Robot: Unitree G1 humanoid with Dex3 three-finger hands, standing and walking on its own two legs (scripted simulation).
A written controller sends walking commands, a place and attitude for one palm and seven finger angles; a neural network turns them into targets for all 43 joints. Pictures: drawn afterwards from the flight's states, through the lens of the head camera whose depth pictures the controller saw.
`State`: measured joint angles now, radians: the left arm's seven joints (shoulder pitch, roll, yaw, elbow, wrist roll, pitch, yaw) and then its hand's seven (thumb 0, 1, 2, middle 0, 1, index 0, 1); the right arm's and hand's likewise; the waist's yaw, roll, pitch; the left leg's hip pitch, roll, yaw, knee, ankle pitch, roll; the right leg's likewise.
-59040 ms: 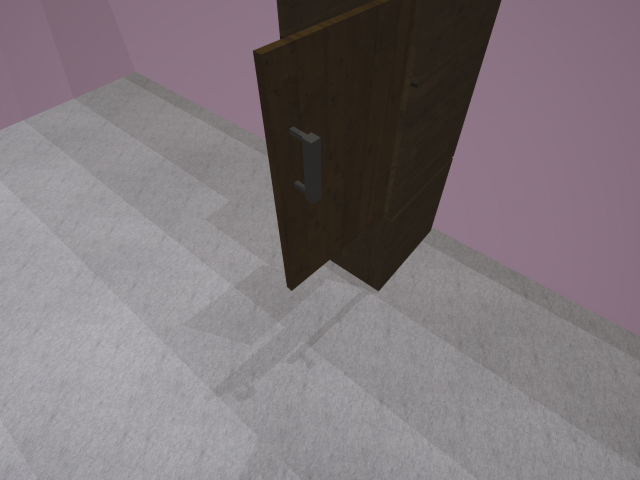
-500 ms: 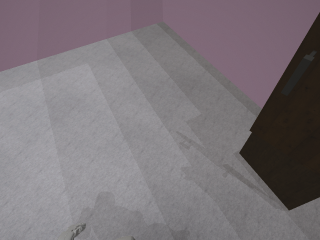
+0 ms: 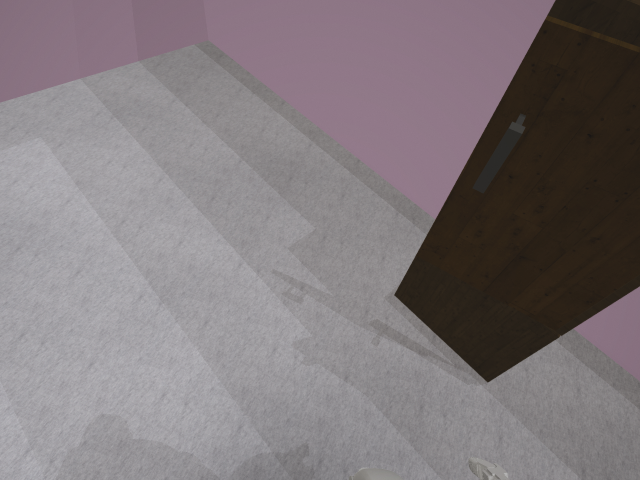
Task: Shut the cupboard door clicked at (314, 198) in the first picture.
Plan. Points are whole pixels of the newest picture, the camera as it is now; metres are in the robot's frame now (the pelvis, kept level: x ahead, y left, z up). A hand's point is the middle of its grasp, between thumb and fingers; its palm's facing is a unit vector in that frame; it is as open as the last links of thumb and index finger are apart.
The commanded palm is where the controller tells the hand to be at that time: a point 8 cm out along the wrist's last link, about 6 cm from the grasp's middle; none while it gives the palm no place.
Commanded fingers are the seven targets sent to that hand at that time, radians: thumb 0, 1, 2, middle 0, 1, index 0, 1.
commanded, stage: turn to face it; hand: left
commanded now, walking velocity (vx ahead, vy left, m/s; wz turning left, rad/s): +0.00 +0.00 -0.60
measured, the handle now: (500, 153) +0.64 -0.25 +0.05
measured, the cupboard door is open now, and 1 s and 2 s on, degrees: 16 16 16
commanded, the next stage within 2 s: take the last steps up to it in 0.74 s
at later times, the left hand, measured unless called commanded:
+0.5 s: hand (247, 443) +0.18 +0.11 -0.15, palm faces -0.27 -0.92 -0.27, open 7.4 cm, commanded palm none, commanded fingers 0.00 0.90 0.90 -0.20 -0.30 -0.20 -0.30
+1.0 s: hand (217, 453) +0.17 +0.15 -0.18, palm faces -0.34 -0.92 -0.17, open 7.4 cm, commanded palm none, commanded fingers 0.00 0.90 0.90 -0.20 -0.30 -0.20 -0.30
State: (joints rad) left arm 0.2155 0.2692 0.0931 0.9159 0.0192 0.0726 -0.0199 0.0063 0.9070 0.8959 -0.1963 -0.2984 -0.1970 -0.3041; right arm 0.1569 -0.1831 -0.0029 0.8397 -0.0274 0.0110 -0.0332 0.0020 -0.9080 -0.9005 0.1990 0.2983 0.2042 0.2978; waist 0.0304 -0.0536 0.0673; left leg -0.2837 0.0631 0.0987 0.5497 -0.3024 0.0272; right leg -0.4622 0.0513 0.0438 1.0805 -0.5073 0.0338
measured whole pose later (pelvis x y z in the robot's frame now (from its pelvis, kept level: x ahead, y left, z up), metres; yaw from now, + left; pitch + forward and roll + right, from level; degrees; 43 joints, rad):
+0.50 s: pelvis +0.02 -0.05 +0.00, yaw -16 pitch +2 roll +1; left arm 0.15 0.19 0.04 0.89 0.01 0.02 0.00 0.00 0.91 0.90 -0.20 -0.30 -0.20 -0.30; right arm 0.25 -0.27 -0.06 0.95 -0.02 0.07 -0.02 0.01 -0.91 -0.90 0.20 0.30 0.20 0.30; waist -0.03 0.06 0.07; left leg -0.48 0.10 0.05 1.13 -0.45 -0.08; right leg -0.27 0.01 -0.03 0.55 -0.31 -0.04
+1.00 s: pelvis +0.06 -0.02 +0.01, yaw -24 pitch +1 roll -2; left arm 0.26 0.24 0.08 1.00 0.02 0.06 -0.02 0.01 0.91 0.90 -0.19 -0.30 -0.20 -0.30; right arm 0.22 -0.15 0.00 0.93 -0.03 0.00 -0.04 0.00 -0.91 -0.90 0.20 0.30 0.20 0.30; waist 0.02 -0.05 0.03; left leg -0.24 0.05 0.11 0.48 -0.27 0.04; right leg -0.43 0.02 0.03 1.06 -0.43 0.01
